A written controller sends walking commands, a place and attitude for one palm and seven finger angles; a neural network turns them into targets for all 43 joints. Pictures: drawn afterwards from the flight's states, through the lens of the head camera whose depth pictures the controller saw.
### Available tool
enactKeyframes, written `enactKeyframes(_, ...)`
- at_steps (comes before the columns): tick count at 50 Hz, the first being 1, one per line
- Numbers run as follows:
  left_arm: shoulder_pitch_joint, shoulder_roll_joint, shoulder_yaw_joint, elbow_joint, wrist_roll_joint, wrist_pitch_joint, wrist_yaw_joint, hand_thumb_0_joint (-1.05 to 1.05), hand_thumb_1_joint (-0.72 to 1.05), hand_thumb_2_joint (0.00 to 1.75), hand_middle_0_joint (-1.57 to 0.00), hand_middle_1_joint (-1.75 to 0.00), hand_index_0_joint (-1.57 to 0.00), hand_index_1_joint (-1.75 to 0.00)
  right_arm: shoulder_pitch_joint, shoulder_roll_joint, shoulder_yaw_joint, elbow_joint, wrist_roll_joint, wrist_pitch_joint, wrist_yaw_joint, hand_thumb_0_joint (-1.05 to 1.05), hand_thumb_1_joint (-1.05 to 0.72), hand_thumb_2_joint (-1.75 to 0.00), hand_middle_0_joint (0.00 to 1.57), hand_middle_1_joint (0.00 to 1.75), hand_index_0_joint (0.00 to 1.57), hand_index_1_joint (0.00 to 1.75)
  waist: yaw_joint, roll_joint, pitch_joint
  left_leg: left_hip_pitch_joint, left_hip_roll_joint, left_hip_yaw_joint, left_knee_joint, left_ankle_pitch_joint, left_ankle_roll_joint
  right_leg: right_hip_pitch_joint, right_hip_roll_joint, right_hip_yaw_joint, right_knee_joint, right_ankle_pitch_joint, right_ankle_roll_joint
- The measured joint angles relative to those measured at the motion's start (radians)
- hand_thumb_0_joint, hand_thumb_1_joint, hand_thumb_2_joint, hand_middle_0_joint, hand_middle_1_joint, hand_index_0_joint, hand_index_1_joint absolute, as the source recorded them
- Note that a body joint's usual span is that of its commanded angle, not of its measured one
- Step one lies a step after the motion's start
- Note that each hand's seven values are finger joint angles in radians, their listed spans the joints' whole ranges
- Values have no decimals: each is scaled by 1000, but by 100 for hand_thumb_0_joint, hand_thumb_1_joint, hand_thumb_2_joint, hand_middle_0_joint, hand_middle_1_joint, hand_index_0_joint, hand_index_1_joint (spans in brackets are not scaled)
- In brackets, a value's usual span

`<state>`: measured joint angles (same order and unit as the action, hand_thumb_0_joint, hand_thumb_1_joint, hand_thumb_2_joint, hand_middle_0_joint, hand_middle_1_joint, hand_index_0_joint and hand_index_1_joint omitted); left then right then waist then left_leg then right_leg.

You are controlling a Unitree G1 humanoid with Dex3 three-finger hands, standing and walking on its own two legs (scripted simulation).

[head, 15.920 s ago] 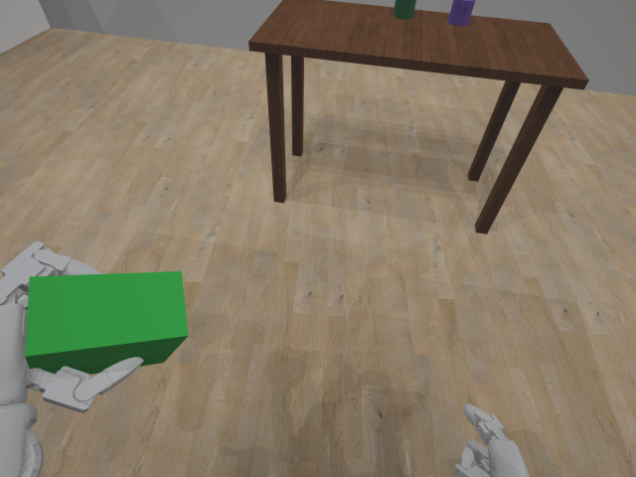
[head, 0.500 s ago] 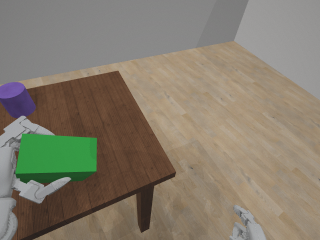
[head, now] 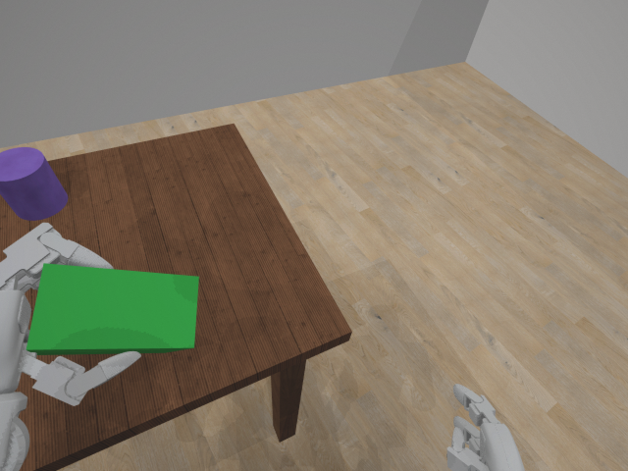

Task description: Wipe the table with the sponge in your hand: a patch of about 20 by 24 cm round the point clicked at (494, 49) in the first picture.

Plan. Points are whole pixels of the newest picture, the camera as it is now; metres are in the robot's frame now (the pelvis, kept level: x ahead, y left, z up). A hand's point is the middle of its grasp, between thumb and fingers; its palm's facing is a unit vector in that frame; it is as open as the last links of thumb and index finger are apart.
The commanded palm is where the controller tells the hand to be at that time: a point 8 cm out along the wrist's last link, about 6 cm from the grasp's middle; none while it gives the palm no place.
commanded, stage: come to a stop and stand still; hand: left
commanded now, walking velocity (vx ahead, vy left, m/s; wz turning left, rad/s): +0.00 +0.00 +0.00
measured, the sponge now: (138, 317) +0.23 +0.20 +0.13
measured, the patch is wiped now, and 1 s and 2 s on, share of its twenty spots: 0.00 0.00 0.00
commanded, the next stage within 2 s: look again from close up in 0.38 s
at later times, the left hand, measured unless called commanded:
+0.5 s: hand (60, 308) +0.21 +0.25 +0.16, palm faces +0.40 -0.85 -0.35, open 10.5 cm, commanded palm +0.16 +0.28 +0.18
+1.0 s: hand (31, 275) +0.23 +0.27 +0.19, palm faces +0.46 -0.77 -0.44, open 10.4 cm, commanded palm +0.14 +0.27 +0.18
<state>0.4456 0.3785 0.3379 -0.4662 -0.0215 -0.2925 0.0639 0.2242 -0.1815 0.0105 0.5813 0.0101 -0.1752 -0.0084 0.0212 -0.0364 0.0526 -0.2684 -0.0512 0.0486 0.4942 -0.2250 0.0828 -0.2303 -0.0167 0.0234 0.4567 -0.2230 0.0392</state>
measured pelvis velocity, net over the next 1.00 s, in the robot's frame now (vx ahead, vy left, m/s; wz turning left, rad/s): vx -0.01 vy -0.02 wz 0.02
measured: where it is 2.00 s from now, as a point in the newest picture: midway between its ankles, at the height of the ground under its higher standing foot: outside the picture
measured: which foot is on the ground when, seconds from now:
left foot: down 0.00-1.00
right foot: down 0.00-1.00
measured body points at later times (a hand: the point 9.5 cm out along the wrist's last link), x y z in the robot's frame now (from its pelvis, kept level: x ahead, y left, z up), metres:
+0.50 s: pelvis +0.00 +0.00 +0.00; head +0.02 +0.03 +0.45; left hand +0.19 +0.30 +0.18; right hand +0.20 -0.21 -0.05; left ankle +0.03 +0.06 -0.74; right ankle +0.01 -0.15 -0.74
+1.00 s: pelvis -0.01 -0.02 +0.00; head +0.02 +0.01 +0.45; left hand +0.20 +0.31 +0.21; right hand +0.17 -0.23 -0.07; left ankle +0.03 +0.06 -0.74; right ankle +0.01 -0.15 -0.74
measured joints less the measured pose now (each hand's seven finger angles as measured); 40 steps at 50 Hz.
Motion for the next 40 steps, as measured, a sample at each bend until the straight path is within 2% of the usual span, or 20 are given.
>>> enactKeyframes(4, -25, 23, 14, 31, -2, 8, 5, -1, -53, 102, -69, -133, -71, -133, 6, 5, 5, 19, 1, 8, -20, 2, -90, -90, 21, 30, 20, 30, 19, -14, 3, 6, 1, -17, 2, -5, -4, 17, 1, -17, -12, -3, -3)
enactKeyframes(8, -74, 9, 40, 41, -9, 29, 29, -1, -53, 102, -69, -133, -71, -133, -9, 2, 8, 29, 2, 4, -22, 2, -90, -90, 21, 30, 20, 30, 29, -22, 10, 16, 1, -26, 1, -7, -7, 35, 2, -26, -24, -2, -5)
enactKeyframes(14, -71, -24, 9, -12, -7, 40, 43, -1, -53, 102, -69, -133, -71, -133, -44, 1, 6, 13, 1, 7, -16, 2, -90, -90, 21, 30, 20, 30, 19, -24, 6, 27, 4, -24, -2, -9, -8, 51, 5, -23, -40, 3, -4)
enactKeyframes(19, -44, -3, 2, -20, -8, 47, 36, -1, -53, 102, -69, -133, -71, -133, -57, 7, 7, -10, 2, 26, -21, 1, -90, -90, 21, 30, 20, 30, 7, -20, -1, 31, 6, -21, -9, -5, -8, 55, 6, -21, -49, 11, -3)
enactKeyframes(24, -30, 7, 14, -7, -11, 62, 37, -1, -53, 102, -70, -133, -71, -132, -44, 6, 11, -19, 4, 36, -28, 1, -90, -90, 21, 30, 20, 30, 10, -12, 0, 32, 6, -22, -19, 5, -8, 56, 7, -22, -60, 21, -4)
enactKeyframes(32, -32, -20, 4, -6, -1, 73, 45, -1, -53, 102, -70, -133, -71, -132, -13, 1, 14, 6, 4, 38, -31, 1, -90, -90, 21, 30, 20, 30, 20, 1, 9, 34, 7, -28, -27, 18, -9, 61, 8, -28, -70, 33, -6)
enactKeyframes(40, -37, -21, 2, 1, 9, 71, 46, -1, -53, 102, -70, -132, -71, -132, -2, 1, 11, 13, 4, 35, -31, 2, -90, -90, 21, 30, 20, 30, 8, 8, 12, 35, 12, -30, -31, 24, -14, 61, 13, -29, -73, 38, -11)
